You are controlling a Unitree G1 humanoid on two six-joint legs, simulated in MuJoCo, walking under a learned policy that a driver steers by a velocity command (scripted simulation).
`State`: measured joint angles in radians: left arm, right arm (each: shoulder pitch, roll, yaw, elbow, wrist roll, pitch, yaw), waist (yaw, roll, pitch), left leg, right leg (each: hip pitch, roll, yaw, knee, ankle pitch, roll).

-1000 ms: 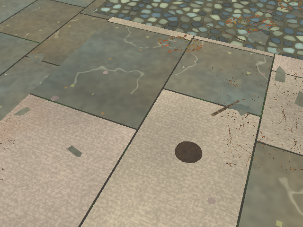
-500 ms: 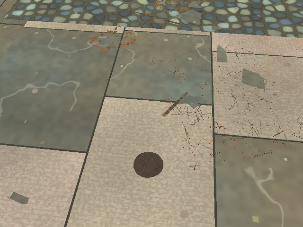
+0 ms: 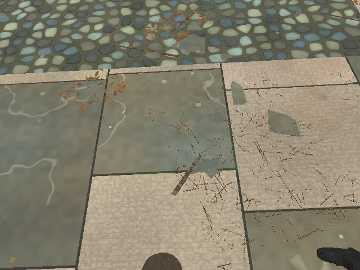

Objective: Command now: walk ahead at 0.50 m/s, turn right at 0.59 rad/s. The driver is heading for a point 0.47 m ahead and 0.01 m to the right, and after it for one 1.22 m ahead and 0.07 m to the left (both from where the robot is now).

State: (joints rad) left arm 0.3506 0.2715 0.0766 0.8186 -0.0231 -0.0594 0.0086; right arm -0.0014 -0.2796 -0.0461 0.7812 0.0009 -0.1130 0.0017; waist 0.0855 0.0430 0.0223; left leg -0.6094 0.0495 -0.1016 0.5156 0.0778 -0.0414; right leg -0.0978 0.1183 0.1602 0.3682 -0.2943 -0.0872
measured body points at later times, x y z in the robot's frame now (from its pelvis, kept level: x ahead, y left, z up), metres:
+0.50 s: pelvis +0.27 +0.01 +0.00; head +0.31 +0.00 +0.45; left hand +0.55 +0.17 -0.08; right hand +0.19 -0.27 -0.13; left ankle +0.20 +0.15 -0.74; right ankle +0.39 -0.18 -0.70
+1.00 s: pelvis +0.39 -0.04 -0.01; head +0.42 -0.03 +0.44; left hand +0.57 +0.22 -0.12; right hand +0.47 -0.34 -0.11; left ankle +0.42 +0.07 -0.72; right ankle +0.41 -0.16 -0.74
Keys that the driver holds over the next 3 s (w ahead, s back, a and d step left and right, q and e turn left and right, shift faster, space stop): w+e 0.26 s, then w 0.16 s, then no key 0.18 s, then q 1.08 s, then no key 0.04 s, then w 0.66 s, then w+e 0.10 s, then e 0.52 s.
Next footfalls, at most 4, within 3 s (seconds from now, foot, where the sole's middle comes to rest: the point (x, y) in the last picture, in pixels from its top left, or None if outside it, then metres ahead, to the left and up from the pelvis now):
0.08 left None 0.24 0.14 -0.78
0.58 right None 0.45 -0.17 -0.78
1.04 left None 0.45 0.07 -0.78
1.52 right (255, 268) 0.49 -0.16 -0.78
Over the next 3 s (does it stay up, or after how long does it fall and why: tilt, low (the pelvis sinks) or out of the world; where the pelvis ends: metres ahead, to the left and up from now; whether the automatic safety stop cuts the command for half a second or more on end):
stays up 0.82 0.14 -0.01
